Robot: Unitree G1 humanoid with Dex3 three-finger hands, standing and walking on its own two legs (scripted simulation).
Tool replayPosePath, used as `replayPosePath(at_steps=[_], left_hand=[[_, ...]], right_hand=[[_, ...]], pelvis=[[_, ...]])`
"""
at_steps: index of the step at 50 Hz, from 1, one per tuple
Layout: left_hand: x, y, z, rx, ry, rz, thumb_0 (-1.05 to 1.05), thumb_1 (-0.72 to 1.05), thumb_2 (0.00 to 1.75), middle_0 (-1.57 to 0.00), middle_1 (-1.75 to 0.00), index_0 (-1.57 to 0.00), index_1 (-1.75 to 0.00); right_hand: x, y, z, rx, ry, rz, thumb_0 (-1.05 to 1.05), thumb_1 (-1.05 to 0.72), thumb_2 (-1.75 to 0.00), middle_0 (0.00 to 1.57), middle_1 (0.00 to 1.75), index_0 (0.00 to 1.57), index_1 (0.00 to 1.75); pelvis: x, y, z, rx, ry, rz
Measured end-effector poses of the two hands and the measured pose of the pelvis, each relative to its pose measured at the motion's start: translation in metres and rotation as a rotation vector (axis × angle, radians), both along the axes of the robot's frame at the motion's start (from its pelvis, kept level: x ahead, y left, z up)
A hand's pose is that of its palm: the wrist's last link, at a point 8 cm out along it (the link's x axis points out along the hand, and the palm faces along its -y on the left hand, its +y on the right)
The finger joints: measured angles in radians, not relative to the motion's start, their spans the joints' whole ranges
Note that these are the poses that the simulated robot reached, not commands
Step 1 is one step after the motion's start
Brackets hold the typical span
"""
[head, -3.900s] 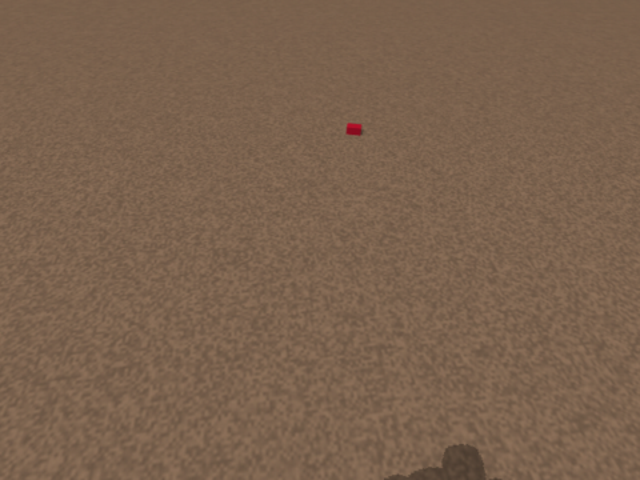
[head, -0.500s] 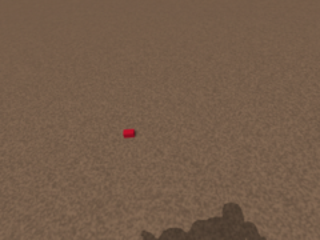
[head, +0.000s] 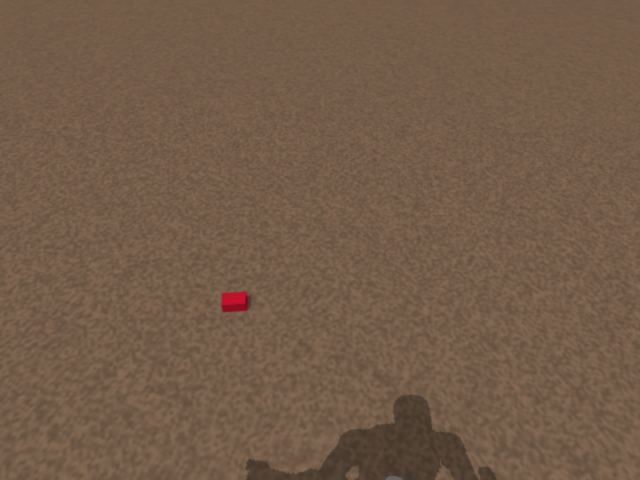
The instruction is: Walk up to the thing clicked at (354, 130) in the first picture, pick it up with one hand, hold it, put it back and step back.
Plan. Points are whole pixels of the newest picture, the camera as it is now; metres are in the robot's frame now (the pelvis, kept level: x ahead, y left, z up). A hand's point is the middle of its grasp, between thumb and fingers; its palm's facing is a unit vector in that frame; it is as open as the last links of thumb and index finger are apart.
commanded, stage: walk up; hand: left
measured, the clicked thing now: (234, 301) +0.86 +0.31 -0.75
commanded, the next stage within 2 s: none
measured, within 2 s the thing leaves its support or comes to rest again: neither
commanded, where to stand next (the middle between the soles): +0.44 +0.08 m, yaw -2 degrees
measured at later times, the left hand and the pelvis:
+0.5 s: hand (87, 458) +0.20 +0.33 -0.14, palm faces +0.00 -0.91 -0.42, open 7.4 cm; pelvis +0.17 +0.03 -0.01, yaw +0 degrees
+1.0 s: hand (143, 320) +0.43 +0.32 -0.14, palm faces -0.08 -0.91 -0.42, open 7.4 cm; pelvis +0.32 +0.05 -0.02, yaw -2 degrees
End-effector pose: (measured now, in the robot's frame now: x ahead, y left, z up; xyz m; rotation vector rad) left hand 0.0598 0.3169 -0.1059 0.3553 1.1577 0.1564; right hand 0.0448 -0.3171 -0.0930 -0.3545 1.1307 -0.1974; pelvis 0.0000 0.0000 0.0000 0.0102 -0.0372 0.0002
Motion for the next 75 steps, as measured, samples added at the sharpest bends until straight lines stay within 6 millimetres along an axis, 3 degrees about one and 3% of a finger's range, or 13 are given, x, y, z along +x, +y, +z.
replayPosePath(at_steps=[5,9,13,18,26,31,41,45,49,54,58,66,75], left_hand=[[0.062,-0.009,0.005,0.026,-0.035,-0.033,0.01,0.90,0.89,-0.20,-0.30,-0.20,-0.30],[0.100,-0.016,0.008,0.056,-0.104,-0.027,0.01,0.90,0.89,-0.20,-0.30,-0.20,-0.30],[0.114,-0.014,0.023,0.066,-0.123,0.000,0.00,0.90,0.89,-0.21,-0.30,-0.20,-0.30],[0.120,0.004,0.030,0.081,-0.084,0.016,0.00,0.90,0.89,-0.21,-0.30,-0.20,-0.30],[0.142,0.061,0.003,0.075,-0.014,0.056,0.01,0.90,0.89,-0.21,-0.30,-0.20,-0.30],[0.183,0.080,-0.016,0.063,0.045,0.038,0.01,0.90,0.89,-0.20,-0.30,-0.20,-0.30],[0.282,0.066,-0.001,0.013,0.019,-0.054,0.01,0.91,0.89,-0.20,-0.30,-0.20,-0.30],[0.325,0.057,0.002,0.047,-0.025,-0.068,0.01,0.90,0.89,-0.20,-0.30,-0.20,-0.30],[0.355,0.048,0.005,0.063,-0.085,-0.058,0.01,0.90,0.89,-0.20,-0.30,-0.20,-0.30],[0.371,0.048,0.014,0.064,-0.092,-0.053,0.00,0.90,0.89,-0.21,-0.30,-0.20,-0.30],[0.379,0.060,0.005,0.063,-0.073,-0.045,0.00,0.90,0.89,-0.21,-0.30,-0.20,-0.30],[0.388,0.071,-0.022,0.010,-0.004,0.016,0.01,0.90,0.89,-0.20,-0.30,-0.20,-0.30],[0.379,0.062,-0.022,-0.031,0.079,0.047,0.01,0.91,0.89,-0.20,-0.30,-0.20,-0.30]], right_hand=[[0.020,-0.007,-0.022,0.031,0.046,-0.035,0.01,-0.90,-0.89,0.21,0.30,0.21,0.30],[0.050,-0.011,-0.043,0.050,0.078,-0.034,0.01,-0.90,-0.89,0.20,0.30,0.20,0.30],[0.094,-0.004,-0.039,0.065,0.059,-0.004,0.01,-0.91,-0.89,0.20,0.30,0.20,0.30],[0.147,0.006,-0.026,0.069,0.004,0.032,0.01,-0.91,-0.89,0.20,0.30,0.20,0.30],[0.211,0.030,-0.011,-0.006,-0.033,0.050,0.01,-0.91,-0.89,0.20,0.30,0.20,0.30],[0.222,0.046,-0.005,-0.043,-0.054,-0.010,0.01,-0.91,-0.89,0.20,0.30,0.20,0.30],[0.224,0.061,-0.008,-0.010,0.081,-0.076,0.01,-0.90,-0.89,0.21,0.30,0.21,0.30],[0.242,0.056,-0.027,0.016,0.118,-0.090,0.01,-0.90,-0.89,0.21,0.30,0.21,0.30],[0.276,0.058,-0.043,0.036,0.125,-0.081,0.01,-0.90,-0.89,0.20,0.30,0.20,0.30],[0.328,0.066,-0.039,0.044,0.059,-0.044,0.01,-0.91,-0.89,0.20,0.30,0.20,0.30],[0.356,0.072,-0.036,0.024,0.020,-0.034,0.01,-0.91,-0.89,0.20,0.30,0.20,0.30],[0.383,0.088,-0.028,-0.011,0.014,-0.040,0.01,-0.91,-0.89,0.20,0.30,0.20,0.30],[0.417,0.097,-0.017,0.011,0.012,-0.017,0.01,-0.90,-0.89,0.20,0.30,0.20,0.30]], pelvis=[[0.043,-0.006,-0.009,0.013,-0.002,-0.008],[0.073,-0.013,-0.018,-0.007,-0.015,-0.005],[0.096,-0.009,-0.009,-0.005,-0.021,-0.004],[0.124,0.002,-0.001,-0.014,-0.015,-0.001],[0.180,0.042,-0.014,-0.034,-0.010,0.002],[0.211,0.061,-0.019,-0.010,-0.013,-0.018],[0.273,0.068,-0.004,0.001,-0.006,-0.036],[0.300,0.059,-0.013,0.005,-0.003,-0.035],[0.318,0.053,-0.017,-0.005,-0.016,-0.040],[0.335,0.059,-0.010,-0.001,-0.011,-0.040],[0.346,0.068,-0.014,-0.004,-0.008,-0.046],[0.362,0.081,-0.017,-0.014,-0.016,-0.046],[0.374,0.080,-0.004,-0.020,-0.007,-0.041]])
